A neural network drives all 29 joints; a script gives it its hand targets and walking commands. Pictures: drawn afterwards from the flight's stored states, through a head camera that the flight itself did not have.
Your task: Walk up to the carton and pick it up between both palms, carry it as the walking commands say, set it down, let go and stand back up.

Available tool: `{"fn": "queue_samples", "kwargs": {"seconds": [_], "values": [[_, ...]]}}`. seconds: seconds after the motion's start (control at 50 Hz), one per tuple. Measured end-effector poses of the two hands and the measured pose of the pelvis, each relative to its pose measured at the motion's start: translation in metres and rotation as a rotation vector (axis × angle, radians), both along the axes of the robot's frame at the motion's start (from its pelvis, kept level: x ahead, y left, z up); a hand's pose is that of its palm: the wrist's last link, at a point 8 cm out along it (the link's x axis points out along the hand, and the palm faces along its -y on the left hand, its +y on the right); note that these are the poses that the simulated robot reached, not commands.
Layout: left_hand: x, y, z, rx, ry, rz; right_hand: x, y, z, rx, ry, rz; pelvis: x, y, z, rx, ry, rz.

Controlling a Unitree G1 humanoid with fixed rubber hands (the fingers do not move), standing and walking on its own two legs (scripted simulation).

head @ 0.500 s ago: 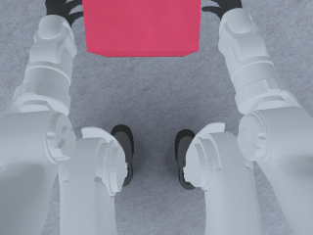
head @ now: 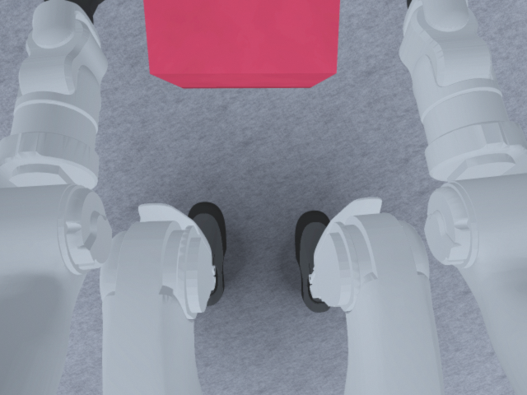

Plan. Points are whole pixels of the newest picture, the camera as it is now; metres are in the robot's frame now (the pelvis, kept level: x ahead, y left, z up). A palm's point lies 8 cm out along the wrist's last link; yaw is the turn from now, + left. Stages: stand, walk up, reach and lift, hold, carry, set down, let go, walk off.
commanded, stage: set down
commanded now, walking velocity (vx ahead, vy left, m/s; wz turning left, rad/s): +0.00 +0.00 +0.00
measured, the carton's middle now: out of the picture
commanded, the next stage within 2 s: let go in 1.22 s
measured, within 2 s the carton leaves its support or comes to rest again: neither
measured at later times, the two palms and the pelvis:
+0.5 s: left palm out of the picture +0.54 +0.26 +0.01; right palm out of the picture +0.58 -0.14 +0.01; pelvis +0.01 +0.00 +0.10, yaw +1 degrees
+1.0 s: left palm out of the picture +0.54 +0.27 +0.17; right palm out of the picture +0.58 -0.15 +0.16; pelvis +0.04 +0.00 +0.24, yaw +3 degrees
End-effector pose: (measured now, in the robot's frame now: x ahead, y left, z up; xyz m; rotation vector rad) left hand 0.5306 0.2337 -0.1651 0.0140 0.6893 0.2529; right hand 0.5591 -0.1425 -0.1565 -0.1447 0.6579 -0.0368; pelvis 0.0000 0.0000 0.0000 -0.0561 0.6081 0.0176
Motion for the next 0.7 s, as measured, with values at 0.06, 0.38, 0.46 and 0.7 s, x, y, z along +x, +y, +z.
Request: {"fn": "queue_samples", "kwargs": {"seconds": [0.06, 0.38, 0.46, 0.7], "values": [[0.001, 0.000, 0.016, 0.009, -0.045, -0.012, 0.001, 0.002, 0.016, -0.006, -0.044, -0.002, -0.006, -0.001, 0.010, 0.005, -0.099, 0.006], [0.014, 0.015, 0.138, -0.007, -0.071, 0.015, 0.017, 0.010, 0.134, -0.008, -0.045, -0.021, -0.004, 0.003, 0.069, -0.003, -0.060, 0.022], [0.014, 0.023, 0.166, -0.004, -0.055, 0.008, 0.018, 0.006, 0.160, 0.016, -0.023, -0.034, 0.004, 0.004, 0.089, -0.007, 0.020, 0.023], [0.008, 0.033, 0.238, -0.001, -0.047, -0.022, 0.012, -0.008, 0.225, 0.053, -0.015, -0.035, 0.017, 0.004, 0.154, -0.008, 0.175, 0.028]]}}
